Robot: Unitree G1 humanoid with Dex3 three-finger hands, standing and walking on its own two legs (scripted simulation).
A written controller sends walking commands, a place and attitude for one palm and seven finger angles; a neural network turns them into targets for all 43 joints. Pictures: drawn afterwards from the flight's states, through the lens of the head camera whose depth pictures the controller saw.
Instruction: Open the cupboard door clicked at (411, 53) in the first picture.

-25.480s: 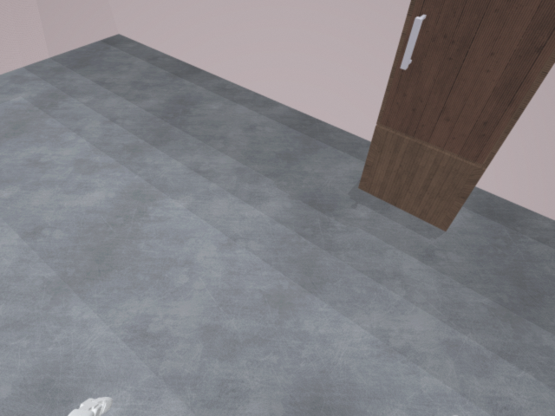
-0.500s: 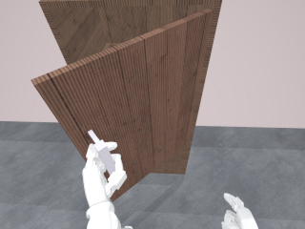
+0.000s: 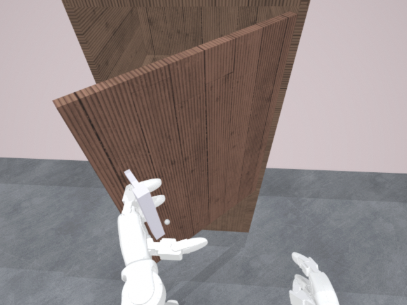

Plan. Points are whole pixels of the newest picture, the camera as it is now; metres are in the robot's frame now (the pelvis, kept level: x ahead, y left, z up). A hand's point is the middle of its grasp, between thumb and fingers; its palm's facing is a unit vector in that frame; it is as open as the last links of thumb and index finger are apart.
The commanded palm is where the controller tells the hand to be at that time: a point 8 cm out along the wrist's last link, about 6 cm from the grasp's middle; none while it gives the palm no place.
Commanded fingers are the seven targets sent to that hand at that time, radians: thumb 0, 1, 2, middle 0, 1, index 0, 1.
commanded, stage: open thumb and fingers to let go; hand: left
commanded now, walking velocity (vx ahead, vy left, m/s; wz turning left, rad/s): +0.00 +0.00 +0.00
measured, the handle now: (145, 206) +0.29 +0.13 +0.07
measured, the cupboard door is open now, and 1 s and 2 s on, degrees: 41 45 44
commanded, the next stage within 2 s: slide the hand sideways off the handle in 0.24 s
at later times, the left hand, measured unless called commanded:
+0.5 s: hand (168, 245) +0.22 +0.08 +0.07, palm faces -0.04 -1.00 -0.07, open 15.6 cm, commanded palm +0.20 +0.12 +0.07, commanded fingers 0.00 -0.50 0.30 -0.15 -0.30 -0.15 -0.30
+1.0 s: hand (150, 264) +0.18 +0.10 +0.07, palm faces -0.06 -1.00 +0.00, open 16.0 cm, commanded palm +0.16 +0.16 +0.07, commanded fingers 0.00 -0.50 0.30 -0.15 -0.30 -0.15 -0.30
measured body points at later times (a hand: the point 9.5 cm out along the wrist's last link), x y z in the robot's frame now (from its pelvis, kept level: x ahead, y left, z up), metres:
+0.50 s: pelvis -0.01 +0.01 -0.01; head +0.01 -0.01 +0.44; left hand +0.21 +0.13 +0.07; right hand +0.17 -0.20 -0.09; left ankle +0.03 +0.14 -0.68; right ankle -0.02 -0.09 -0.68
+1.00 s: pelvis -0.01 +0.02 -0.01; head +0.02 +0.00 +0.44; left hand +0.18 +0.15 +0.07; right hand +0.17 -0.20 -0.08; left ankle +0.03 +0.14 -0.68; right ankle -0.02 -0.09 -0.68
